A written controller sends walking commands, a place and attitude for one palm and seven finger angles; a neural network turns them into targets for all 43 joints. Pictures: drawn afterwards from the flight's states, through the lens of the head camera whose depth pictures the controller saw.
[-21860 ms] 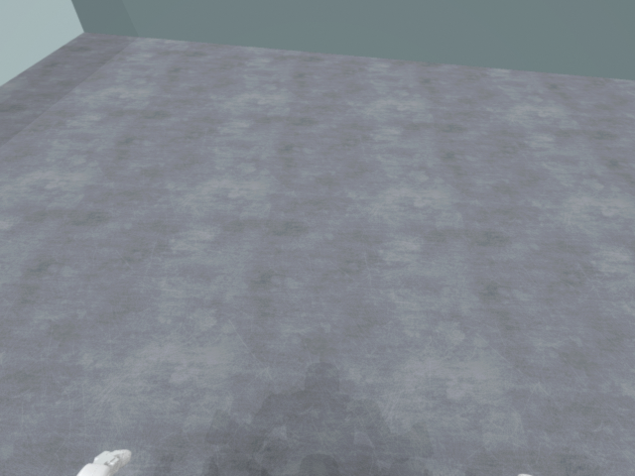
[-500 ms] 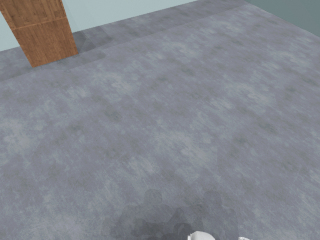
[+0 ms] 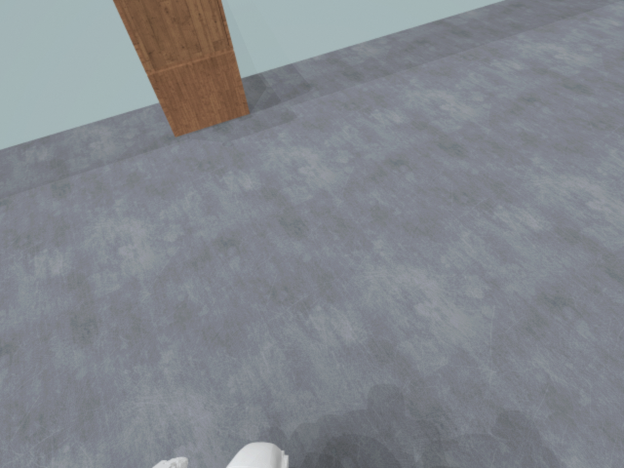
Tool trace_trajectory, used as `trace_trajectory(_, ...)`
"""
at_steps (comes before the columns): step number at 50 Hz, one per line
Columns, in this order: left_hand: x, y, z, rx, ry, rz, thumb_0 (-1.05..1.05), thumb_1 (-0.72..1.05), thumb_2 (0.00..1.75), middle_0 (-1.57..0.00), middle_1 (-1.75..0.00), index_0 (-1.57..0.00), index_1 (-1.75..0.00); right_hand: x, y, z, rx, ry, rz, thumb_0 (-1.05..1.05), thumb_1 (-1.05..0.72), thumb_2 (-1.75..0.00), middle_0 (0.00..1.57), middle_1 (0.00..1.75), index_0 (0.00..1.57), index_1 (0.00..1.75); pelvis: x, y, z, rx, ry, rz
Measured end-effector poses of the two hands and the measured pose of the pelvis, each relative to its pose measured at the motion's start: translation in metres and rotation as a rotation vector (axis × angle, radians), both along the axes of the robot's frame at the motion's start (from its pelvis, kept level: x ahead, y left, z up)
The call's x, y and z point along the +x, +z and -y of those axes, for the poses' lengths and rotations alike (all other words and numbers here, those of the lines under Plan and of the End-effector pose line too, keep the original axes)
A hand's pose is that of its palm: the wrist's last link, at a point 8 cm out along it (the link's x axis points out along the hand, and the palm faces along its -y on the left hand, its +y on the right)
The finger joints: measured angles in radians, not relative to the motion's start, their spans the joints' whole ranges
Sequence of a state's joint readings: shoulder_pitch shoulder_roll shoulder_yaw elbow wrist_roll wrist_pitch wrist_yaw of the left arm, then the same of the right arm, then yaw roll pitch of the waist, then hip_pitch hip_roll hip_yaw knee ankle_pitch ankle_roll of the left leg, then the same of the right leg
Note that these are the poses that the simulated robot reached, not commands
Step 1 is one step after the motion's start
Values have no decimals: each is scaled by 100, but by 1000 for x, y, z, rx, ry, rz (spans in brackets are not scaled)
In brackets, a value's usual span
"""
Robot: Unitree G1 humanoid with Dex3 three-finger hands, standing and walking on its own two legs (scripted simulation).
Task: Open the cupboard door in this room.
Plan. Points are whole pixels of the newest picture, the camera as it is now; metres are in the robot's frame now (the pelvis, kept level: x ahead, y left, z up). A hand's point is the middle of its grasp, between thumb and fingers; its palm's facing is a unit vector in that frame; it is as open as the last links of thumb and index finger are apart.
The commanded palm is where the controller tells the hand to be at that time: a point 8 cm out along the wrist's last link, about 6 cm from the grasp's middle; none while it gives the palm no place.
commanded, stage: turn or walk to find it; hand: left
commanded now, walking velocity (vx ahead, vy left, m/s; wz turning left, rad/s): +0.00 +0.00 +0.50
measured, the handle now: out of the picture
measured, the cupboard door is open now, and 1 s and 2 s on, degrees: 0 0 0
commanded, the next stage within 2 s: none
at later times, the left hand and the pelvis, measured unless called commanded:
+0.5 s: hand out of the picture +0.02 +0.29 -0.17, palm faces +0.32 -0.92 -0.23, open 7.4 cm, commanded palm none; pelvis +0.05 +0.07 +0.00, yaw +16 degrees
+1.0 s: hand (167, 433) +0.20 +0.26 -0.16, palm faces +0.46 -0.86 -0.24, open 7.2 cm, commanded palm none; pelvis +0.26 +0.08 +0.00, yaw +26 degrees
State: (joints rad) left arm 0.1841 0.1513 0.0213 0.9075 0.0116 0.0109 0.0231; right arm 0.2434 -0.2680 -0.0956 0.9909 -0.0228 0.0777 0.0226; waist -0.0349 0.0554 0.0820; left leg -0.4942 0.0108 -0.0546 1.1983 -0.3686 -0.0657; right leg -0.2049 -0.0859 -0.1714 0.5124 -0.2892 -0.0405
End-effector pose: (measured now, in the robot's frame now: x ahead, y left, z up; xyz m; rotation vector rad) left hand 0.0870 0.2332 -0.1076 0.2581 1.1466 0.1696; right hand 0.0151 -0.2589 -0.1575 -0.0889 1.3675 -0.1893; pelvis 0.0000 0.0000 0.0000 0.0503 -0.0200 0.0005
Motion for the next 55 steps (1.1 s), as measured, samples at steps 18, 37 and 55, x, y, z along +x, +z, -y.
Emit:
trace_trajectory(18, -157, -48, -75, -79, 364, -256, 0, 90, 89, -20, -30, -20, -30, 164, 33, -90, -60, 377, 283, 0, -91, -90, 20, 29, 20, 29, 16, -15, -53, -45, 204, -2)
trace_trajectory(37, 95, -24, -94, -46, 292, 57, 0, 91, 89, -20, -30, -20, -30, 168, -11, -91, 16, 327, -113, 0, -90, -89, 20, 30, 21, 30, 160, -20, -61, -25, 349, -25)
trace_trajectory(55, 69, -31, -55, -160, 607, -229, 0, 92, 89, -20, -30, -20, -30, 457, 22, -184, 21, 582, 153, 0, -91, -90, 20, 29, 20, 29, 297, 0, -105, -66, 482, 2)
